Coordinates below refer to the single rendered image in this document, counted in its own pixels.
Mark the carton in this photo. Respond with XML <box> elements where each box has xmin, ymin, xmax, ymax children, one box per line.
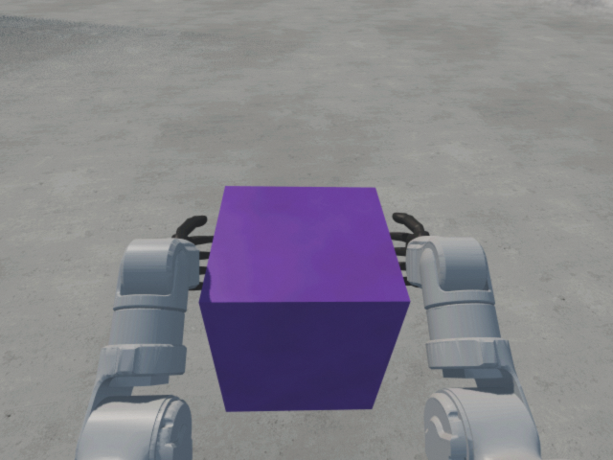
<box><xmin>198</xmin><ymin>186</ymin><xmax>411</xmax><ymax>412</ymax></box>

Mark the robot right forearm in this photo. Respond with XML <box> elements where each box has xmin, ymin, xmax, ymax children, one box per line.
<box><xmin>405</xmin><ymin>236</ymin><xmax>541</xmax><ymax>456</ymax></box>

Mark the left robot upper arm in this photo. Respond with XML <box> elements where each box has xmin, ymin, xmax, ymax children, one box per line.
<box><xmin>77</xmin><ymin>395</ymin><xmax>193</xmax><ymax>460</ymax></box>

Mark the right robot upper arm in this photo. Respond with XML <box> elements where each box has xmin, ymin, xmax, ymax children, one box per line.
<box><xmin>423</xmin><ymin>387</ymin><xmax>569</xmax><ymax>460</ymax></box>

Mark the robot left forearm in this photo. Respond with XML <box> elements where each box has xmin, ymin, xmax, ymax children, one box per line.
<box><xmin>75</xmin><ymin>238</ymin><xmax>199</xmax><ymax>460</ymax></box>

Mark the robot right hand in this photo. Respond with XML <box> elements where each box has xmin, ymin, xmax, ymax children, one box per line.
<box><xmin>389</xmin><ymin>213</ymin><xmax>430</xmax><ymax>288</ymax></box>

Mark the robot left hand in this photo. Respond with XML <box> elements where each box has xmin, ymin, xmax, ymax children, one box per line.
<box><xmin>172</xmin><ymin>216</ymin><xmax>214</xmax><ymax>290</ymax></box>

